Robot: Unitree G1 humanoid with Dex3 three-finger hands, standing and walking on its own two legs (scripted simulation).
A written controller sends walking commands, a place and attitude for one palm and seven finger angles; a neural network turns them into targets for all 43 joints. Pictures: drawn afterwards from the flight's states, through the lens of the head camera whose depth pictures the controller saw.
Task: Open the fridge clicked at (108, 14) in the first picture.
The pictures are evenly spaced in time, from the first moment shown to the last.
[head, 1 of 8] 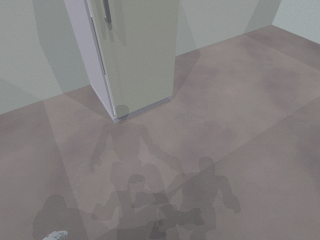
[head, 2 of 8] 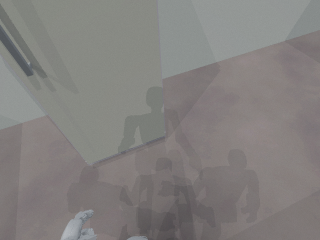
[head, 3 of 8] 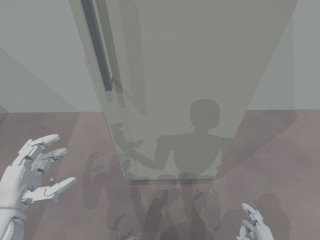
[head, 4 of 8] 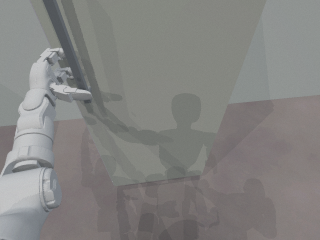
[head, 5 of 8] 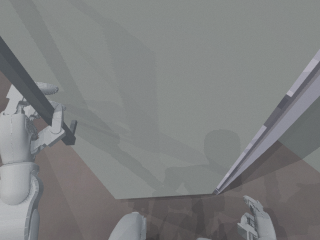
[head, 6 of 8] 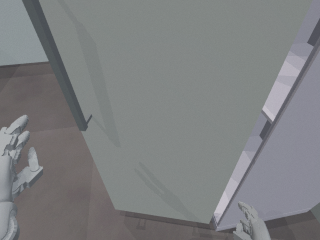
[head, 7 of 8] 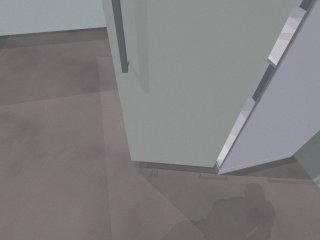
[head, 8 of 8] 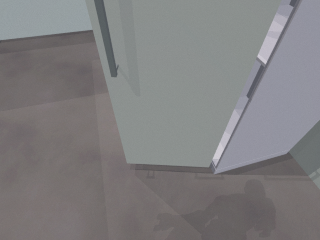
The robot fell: no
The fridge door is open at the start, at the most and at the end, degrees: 0 78 71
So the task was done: yes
